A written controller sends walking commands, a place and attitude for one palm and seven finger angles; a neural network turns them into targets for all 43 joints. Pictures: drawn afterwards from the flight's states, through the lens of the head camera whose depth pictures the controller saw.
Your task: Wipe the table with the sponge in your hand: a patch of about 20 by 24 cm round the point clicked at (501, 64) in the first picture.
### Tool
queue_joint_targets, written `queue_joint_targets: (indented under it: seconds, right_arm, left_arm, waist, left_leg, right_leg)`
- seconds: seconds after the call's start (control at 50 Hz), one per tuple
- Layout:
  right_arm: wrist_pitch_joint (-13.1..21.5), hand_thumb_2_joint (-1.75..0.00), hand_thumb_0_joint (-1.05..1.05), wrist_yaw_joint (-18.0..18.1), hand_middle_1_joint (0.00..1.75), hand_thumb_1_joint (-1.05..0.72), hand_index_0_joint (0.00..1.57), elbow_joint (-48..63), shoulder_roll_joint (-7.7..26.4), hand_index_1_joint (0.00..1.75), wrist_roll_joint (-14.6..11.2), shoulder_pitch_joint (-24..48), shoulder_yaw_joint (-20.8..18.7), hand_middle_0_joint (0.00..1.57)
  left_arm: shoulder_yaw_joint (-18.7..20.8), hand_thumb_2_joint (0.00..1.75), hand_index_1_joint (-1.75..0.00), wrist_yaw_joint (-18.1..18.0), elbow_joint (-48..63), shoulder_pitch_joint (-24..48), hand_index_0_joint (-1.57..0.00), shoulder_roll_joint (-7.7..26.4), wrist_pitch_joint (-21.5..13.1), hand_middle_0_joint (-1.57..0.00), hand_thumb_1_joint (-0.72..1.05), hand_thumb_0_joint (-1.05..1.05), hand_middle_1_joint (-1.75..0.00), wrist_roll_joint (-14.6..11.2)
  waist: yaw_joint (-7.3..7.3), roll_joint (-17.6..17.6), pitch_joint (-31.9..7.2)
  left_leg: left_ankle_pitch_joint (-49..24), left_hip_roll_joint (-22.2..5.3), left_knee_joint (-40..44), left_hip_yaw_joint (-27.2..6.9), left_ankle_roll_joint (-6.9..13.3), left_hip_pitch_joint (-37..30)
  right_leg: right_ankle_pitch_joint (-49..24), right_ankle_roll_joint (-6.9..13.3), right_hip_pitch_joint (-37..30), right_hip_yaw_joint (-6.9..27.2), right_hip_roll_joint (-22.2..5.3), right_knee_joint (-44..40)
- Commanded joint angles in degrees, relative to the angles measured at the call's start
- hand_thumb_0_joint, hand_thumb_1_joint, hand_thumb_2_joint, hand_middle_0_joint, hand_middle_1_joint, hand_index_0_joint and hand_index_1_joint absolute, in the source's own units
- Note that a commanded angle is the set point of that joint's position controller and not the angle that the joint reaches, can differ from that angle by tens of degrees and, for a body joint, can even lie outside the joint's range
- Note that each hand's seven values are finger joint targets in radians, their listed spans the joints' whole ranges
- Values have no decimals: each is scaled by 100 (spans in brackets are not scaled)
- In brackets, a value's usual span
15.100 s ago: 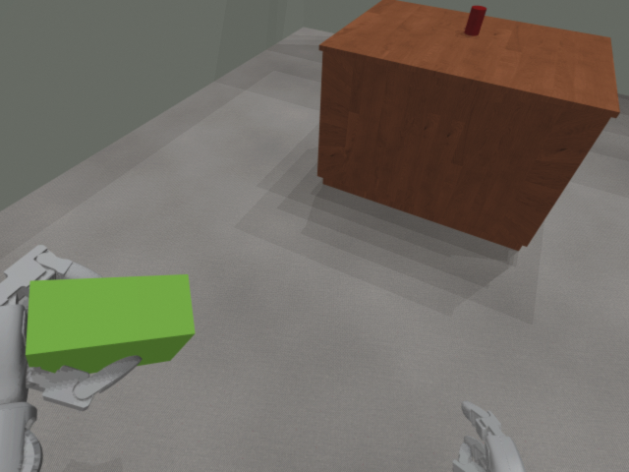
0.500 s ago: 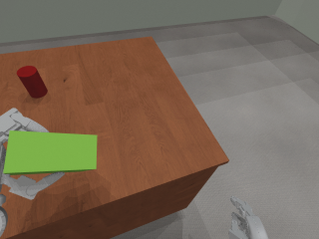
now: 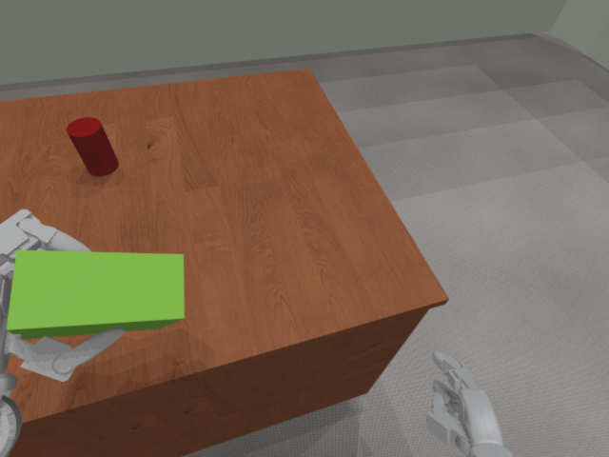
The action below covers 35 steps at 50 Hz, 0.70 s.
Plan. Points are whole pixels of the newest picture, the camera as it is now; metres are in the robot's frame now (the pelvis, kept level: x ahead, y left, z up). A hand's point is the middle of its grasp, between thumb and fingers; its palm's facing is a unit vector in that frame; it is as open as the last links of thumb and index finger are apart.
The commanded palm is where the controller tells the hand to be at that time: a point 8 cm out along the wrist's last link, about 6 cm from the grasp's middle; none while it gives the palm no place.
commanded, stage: come to a stop and stand still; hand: left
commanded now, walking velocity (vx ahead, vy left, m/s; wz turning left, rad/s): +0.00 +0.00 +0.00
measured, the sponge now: (126, 296) +0.24 +0.21 +0.14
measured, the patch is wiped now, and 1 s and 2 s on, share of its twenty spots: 0.00 0.00 0.00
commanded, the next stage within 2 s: look again from close up in 0.12 s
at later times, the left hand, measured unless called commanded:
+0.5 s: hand (89, 306) +0.21 +0.22 +0.16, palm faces +0.32 -0.86 -0.39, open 10.2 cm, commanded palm +0.16 +0.27 +0.18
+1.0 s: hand (106, 313) +0.21 +0.21 +0.15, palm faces +0.30 -0.71 -0.64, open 10.2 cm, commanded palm +0.18 +0.26 +0.18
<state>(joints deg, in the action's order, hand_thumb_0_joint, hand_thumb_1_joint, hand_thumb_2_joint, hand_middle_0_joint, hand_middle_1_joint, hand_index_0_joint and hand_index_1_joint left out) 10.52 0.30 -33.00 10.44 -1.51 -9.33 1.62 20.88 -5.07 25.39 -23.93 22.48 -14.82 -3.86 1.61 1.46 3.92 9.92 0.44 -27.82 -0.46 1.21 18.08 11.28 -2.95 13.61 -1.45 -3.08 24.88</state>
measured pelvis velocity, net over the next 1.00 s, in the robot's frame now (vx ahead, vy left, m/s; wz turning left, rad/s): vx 0.01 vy -0.04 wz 0.01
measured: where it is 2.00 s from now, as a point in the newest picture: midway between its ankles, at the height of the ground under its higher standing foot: outside the picture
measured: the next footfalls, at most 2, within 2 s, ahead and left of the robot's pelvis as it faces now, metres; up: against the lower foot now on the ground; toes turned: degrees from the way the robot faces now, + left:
none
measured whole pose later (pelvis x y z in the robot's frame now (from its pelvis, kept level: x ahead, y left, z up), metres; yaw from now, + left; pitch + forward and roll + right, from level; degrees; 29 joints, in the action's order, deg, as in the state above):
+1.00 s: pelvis +0.01 -0.04 -0.01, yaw +0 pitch -1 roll +0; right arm 8.7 1.8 -35.0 13.0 0.9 -9.5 1.1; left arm 18.4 -3.0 27.1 -26.1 28.0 -6.5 6.1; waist 3.8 -1.2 1.4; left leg 15.1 -1.5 -35.3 -1.9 -1.7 18.8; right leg 18.5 -0.1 15.5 -2.3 -1.0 35.4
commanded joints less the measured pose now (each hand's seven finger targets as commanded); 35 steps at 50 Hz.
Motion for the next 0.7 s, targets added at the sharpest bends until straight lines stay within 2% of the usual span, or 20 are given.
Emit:
queue_joint_targets:
  seconds: [0.0, 0.06, 0.08, 0.1, 0.16, 0.18, 0.2, 0.28, 0.3, 0.38, 0.4, 0.48, 0.5, 0.56, 0.58, 0.6, 0.62, 0.64, 0.66, 0.68]
  right_arm:
    - [267, -90, 0, 140, 30, -90, 20, 841, 859, 30, 6, 317, -356, 20]
    - [309, -90, 0, 165, 30, -90, 20, 882, 899, 30, -22, 289, -391, 20]
    - [306, -90, 0, 180, 30, -90, 20, 855, 939, 30, -44, 350, -395, 20]
    - [285, -90, 0, 185, 30, -90, 20, 857, 869, 30, -2, 302, -350, 20]
    - [306, -90, 0, 202, 30, -90, 20, 893, 909, 30, -34, 262, -385, 20]
    - [295, -90, 0, 213, 30, -90, 20, 861, 955, 30, -42, 321, -390, 20]
    - [267, -90, 0, 210, 30, -90, 20, 861, 883, 30, -16, 262, -348, 20]
    - [270, -90, 0, 236, 30, -90, 20, 874, 961, 30, -48, 305, -383, 20]
    - [244, -90, 0, 233, 30, -90, 20, 869, 916, 30, -12, 244, -355, 20]
    - [262, -90, 0, 258, 30, -90, 20, 875, 957, 30, -38, 292, -382, 20]
    - [237, -90, 0, 258, 30, -90, 20, 856, 920, 30, 5, 235, -350, 20]
    - [233, -90, 0, 275, 30, -90, 20, 862, 947, 30, -25, 272, -374, 20]
    - [213, -90, 0, 276, 30, -90, 20, 857, 898, 30, 7, 243, -340, 20]
    - [212, -90, 0, 285, 30, -90, 20, 874, 917, 30, -12, 212, -367, 20]
    - [-75, -90, 0, 757, 30, -90, 20, 1535, 1237, 30, -466, -698, 651, 20]
    - [134, -90, 0, 563, 30, -90, 20, 525, 691, 30, 313, 281, -407, 20]
    - [181, -90, 0, 241, 30, -90, 20, 682, 1113, 30, 205, 29, -319, 20]
    - [231, -90, 0, 215, 30, -90, 20, 551, 1250, 30, 166, 167, -410, 20]
    - [259, -90, 0, 248, 30, -90, 20, 567, 1225, 30, 45, 385, -394, 20]
    - [215, -90, 0, 179, 30, -90, 20, 638, 1136, 30, -122, 641, -251, 20]
  left_arm:
    - [510, 130, -160, -117, 1392, 486, -120, 851, -308, -120, 10, 0, -160, -66]
    - [570, 130, -160, -106, 1492, 518, -120, 949, -268, -120, 10, 0, -160, -67]
    - [798, 130, -160, -158, 1434, 456, -120, 1185, -221, -120, 10, 0, -160, -43]
    - [473, 130, -160, -119, 1439, 423, -120, 808, -242, -120, 10, 0, -160, -46]
    - [514, 130, -160, -103, 1407, 427, -120, 881, -211, -120, 10, 0, -160, -39]
    - [742, 130, -160, -157, 1341, 343, -120, 1111, -169, -120, 10, 0, -160, -14]
    - [408, 130, -160, -113, 1307, 351, -120, 720, -192, -120, 10, 0, -160, -22]
    - [679, 130, -160, -148, 1282, 298, -120, 1044, -123, -120, 10, 0, -160, 6]
    - [409, 130, -160, -114, 1298, 311, -120, 724, -154, -120, 10, 0, -160, 12]
    - [715, 130, -160, -165, 1414, 261, -120, 1079, -103, -120, 10, 0, -160, 45]
    - [446, 130, -160, -129, 1380, 250, -120, 761, -131, -120, 10, 0, -160, 35]
    - [698, 130, -160, -158, 1369, 175, -120, 1035, -62, -120, 10, 0, -160, 49]
    - [470, 130, -160, -119, 1366, 216, -120, 769, -82, -120, 10, 0, -160, 27]
    - [507, 130, -160, -105, 1343, 225, -120, 815, -47, -120, 10, 0, -160, 25]
    - [2083, 130, -160, -230, 3368, 5361, -120, 5488, -863, -120, 10, 0, -160, 194]
    - [1609, 130, -160, 81, -107, 3330, -120, 2370, 294, -120, 10, 0, -160, 917]
    - [591, 130, -160, 208, -431, 2515, -120, 1584, 608, -120, 10, 0, -160, 387]
    - [778, 130, -160, 382, -124, 2355, -120, 1400, 784, -120, 10, 0, -160, 162]
    - [727, 130, -160, 552, -268, 1665, -120, 1409, 1081, -120, 10, 0, -160, -55]
    - [236, 130, -160, 687, -516, 1157, -120, 841, 1429, -120, 10, 0, -160, -145]
  waist:
    - [-44, -515, -971]
    - [-70, -563, -966]
    - [-49, -624, -1016]
    - [-56, -572, -974]
    - [-82, -584, -860]
    - [-57, -618, -911]
    - [-76, -543, -852]
    - [-79, -520, -803]
    - [-83, -527, -793]
    - [-73, -513, -881]
    - [-80, -516, -851]
    - [-75, -507, -845]
    - [-87, -498, -828]
    - [-104, -434, -769]
    - [-293, -1667, -887]
    - [164, -995, -1394]
    - [-17, -773, -1204]
    - [145, -608, -1490]
    - [340, -698, -1332]
    - [317, -851, -992]
  left_leg:
    - [797, -524, 838, -558, -19, -468]
    - [674, -503, 750, -529, -19, -500]
    - [647, -511, 794, -543, -35, -618]
    - [673, -524, 817, -524, -14, -524]
    - [731, -520, 774, -516, -22, -501]
    - [760, -522, 820, -535, -33, -590]
    - [855, -535, 853, -529, -11, -506]
    - [841, -528, 809, -500, -18, -596]
    - [892, -546, 839, -492, 6, -487]
    - [766, -537, 785, -474, 2, -635]
    - [807, -552, 817, -471, 19, -516]
    - [567, -546, 770, -447, -4, -642]
    - [658, -554, 789, -441, 20, -564]
    - [549, -543, 706, -414, 18, -589]
    - [1656, -286, 834, -292, 259, 400]
    - [332, -120, 415, 270, -117, -807]
    - [-25, -63, 567, -32, -202, -932]
    - [243, -100, 565, 7, -178, -1198]
    - [486, -50, 631, 67, -156, -1067]
    - [993, -38, 671, 100, -198, -826]
  right_leg:
    - [104, 371, -135, 207, -188, -457]
    - [17, 390, -147, 290, -214, -512]
    - [61, 385, -129, 294, -201, -497]
    - [18, 373, -175, 213, -178, -509]
    - [112, 387, -95, 290, -204, -601]
    - [179, 386, -96, 293, -185, -596]
    - [213, 375, -103, 227, -162, -610]
    - [318, 389, -10, 332, -188, -703]
    - [268, 379, -91, 245, -148, -663]
    - [242, 387, -107, 317, -169, -677]
    - [195, 379, -165, 235, -140, -651]
    - [62, 390, -149, 305, -161, -661]
    - [83, 378, -170, 277, -153, -678]
    - [-34, 396, -128, 353, -177, -733]
    - [534, -63, -1263, 113, 488, 26]
    - [220, 444, -412, -232, 447, 278]
    - [17, 479, 32, -433, 517, 133]
    - [-80, 403, -9, -391, 524, 104]
    - [14, 408, -130, -396, 469, 69]
    - [255, 407, 36, -430, 512, 103]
